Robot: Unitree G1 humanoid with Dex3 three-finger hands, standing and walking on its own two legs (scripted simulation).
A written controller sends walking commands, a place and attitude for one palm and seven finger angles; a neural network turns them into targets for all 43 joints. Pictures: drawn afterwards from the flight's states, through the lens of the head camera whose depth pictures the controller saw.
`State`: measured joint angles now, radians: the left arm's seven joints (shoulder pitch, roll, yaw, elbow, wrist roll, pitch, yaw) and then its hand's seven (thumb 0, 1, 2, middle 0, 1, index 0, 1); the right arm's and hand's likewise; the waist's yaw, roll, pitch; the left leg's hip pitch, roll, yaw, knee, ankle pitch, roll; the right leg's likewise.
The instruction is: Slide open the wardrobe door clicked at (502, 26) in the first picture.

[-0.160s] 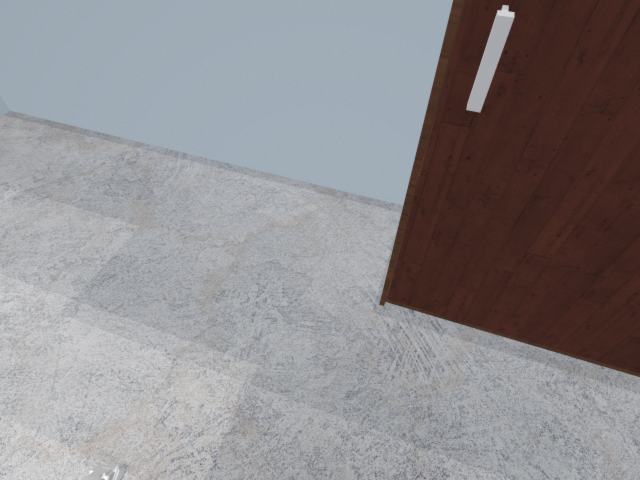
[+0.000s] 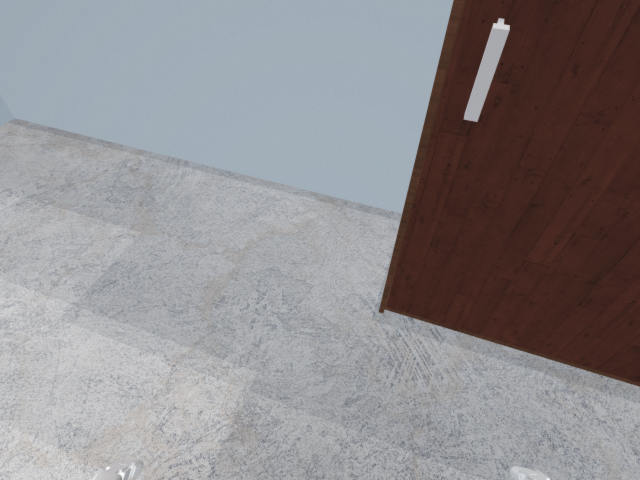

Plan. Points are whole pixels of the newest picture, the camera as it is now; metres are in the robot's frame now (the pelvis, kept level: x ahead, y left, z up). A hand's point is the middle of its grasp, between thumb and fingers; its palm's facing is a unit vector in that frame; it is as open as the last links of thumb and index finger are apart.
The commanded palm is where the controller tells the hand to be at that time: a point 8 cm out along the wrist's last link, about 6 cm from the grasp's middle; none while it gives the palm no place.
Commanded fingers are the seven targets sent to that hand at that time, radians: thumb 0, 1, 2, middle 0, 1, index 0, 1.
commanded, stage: stand and wait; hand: left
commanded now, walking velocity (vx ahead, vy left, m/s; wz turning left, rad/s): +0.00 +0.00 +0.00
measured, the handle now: (485, 70) +0.79 -0.26 +0.17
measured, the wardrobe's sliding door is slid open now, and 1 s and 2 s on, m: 0.00 0.00 0.00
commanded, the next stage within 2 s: look at it before walking up in 0.72 s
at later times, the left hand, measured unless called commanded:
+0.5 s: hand out of the picture +0.05 +0.24 -0.15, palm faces -0.02 -0.94 -0.34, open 7.4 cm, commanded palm none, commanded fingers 0.00 0.90 0.90 -0.20 -0.30 -0.20 -0.30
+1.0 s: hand out of the picture +0.06 +0.23 -0.15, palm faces -0.03 -0.94 -0.33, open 7.4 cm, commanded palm none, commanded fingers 0.00 0.90 0.90 -0.20 -0.30 -0.20 -0.30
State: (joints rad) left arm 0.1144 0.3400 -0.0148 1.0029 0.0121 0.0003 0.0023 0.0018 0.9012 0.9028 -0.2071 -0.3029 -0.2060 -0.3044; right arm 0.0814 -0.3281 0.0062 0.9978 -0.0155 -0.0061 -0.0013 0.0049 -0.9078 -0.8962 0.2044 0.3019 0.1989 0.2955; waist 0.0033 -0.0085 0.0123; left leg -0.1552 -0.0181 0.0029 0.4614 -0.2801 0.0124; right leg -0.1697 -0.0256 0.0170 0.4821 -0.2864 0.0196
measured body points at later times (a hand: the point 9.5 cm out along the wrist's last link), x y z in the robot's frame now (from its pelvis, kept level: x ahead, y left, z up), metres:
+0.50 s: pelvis -0.01 -0.01 +0.00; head -0.01 -0.01 +0.45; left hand +0.06 +0.29 -0.13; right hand +0.06 -0.31 -0.13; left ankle -0.02 +0.11 -0.74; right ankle -0.02 -0.13 -0.74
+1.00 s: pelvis -0.02 -0.02 +0.01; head -0.02 -0.02 +0.46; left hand +0.06 +0.28 -0.12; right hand +0.05 -0.31 -0.13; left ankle -0.02 +0.11 -0.74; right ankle -0.02 -0.13 -0.74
